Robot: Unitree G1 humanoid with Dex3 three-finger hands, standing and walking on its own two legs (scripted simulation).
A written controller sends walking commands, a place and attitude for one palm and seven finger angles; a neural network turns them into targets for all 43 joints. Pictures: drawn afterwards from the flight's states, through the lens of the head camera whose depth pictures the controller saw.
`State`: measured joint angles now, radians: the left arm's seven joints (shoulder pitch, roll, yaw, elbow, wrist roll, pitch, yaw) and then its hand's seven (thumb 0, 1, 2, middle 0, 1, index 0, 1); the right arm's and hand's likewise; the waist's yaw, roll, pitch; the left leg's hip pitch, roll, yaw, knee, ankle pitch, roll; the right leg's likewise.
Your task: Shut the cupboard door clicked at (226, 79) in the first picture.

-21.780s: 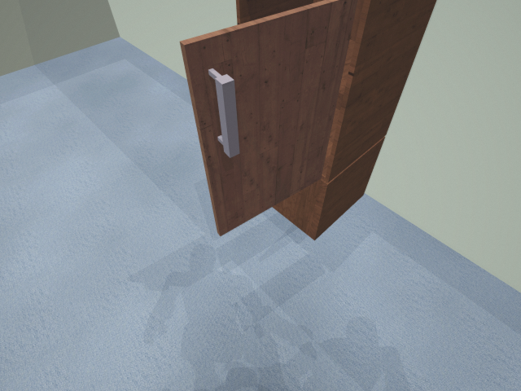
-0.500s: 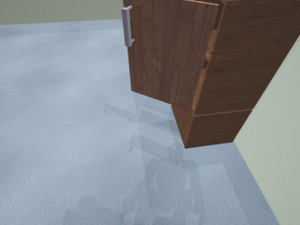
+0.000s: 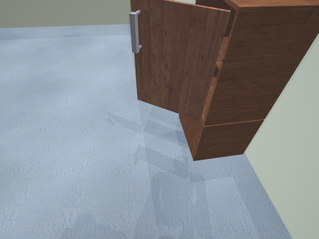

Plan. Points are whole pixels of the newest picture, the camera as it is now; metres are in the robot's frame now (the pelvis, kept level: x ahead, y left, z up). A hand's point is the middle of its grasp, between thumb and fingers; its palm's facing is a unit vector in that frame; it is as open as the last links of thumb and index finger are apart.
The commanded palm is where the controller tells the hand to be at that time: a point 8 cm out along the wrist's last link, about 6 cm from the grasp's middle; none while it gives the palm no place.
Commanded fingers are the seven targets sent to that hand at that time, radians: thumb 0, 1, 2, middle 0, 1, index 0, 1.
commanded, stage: look to check the result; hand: left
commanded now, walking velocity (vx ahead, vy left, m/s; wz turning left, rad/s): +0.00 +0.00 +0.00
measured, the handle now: (137, 32) +0.95 +0.15 +0.10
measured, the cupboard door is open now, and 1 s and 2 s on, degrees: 55 55 55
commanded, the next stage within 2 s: walk to a spot facing it in 0.54 s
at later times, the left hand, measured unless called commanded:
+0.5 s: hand out of the picture -0.01 +0.18 -0.18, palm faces +0.02 -0.98 -0.20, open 7.4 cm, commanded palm none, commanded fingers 0.00 0.90 0.90 -0.20 -0.30 -0.20 -0.30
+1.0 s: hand out of the picture +0.02 +0.21 -0.20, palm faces +0.18 -0.96 -0.21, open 7.4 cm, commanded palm none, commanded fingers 0.00 0.90 0.90 -0.20 -0.30 -0.20 -0.30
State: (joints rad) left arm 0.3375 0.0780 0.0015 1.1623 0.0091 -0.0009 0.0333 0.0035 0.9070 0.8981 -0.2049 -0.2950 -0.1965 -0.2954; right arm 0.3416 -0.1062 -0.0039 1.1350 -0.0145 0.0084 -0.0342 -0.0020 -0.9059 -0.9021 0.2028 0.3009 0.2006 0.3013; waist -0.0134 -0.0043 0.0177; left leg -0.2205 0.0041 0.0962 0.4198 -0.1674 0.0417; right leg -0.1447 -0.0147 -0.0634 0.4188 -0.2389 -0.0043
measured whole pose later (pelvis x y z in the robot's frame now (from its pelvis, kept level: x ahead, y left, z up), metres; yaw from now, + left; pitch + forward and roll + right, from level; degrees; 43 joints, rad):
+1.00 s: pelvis +0.00 +0.01 -0.02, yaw +9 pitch -1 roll -2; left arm 0.21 0.18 0.07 1.02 0.02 0.03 0.03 0.00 0.91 0.90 -0.21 -0.30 -0.20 -0.30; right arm 0.27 -0.17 -0.05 1.02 -0.02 0.06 0.00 0.00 -0.90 -0.90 0.20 0.30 0.20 0.30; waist -0.04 0.00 0.09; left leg -0.37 -0.01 0.04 0.69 -0.30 0.02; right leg -0.21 -0.08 -0.21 0.62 -0.38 0.02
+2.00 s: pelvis +0.01 -0.02 -0.01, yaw +47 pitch +0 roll +1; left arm 0.24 0.25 0.08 0.91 0.03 0.05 -0.02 0.01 0.91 0.90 -0.20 -0.29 -0.20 -0.30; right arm 0.18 -0.23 -0.04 0.87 -0.04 0.01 0.02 0.00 -0.90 -0.90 0.21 0.30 0.20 0.30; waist 0.01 -0.02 0.09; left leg -0.28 -0.01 -0.02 0.57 -0.29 0.00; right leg -0.46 -0.10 -0.05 0.99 -0.44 0.05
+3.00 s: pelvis +0.14 +0.26 +0.00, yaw +70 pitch -1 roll +1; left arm 0.15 0.18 0.05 0.94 0.02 0.01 -0.01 0.00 0.91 0.90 -0.20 -0.29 -0.19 -0.29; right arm 0.34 -0.15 -0.03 1.05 -0.03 -0.02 -0.02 0.00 -0.91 -0.90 0.21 0.30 0.20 0.30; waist -0.02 -0.01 0.06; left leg -0.10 -0.03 0.12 0.43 -0.31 0.06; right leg -0.43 -0.05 -0.05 0.64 -0.15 0.01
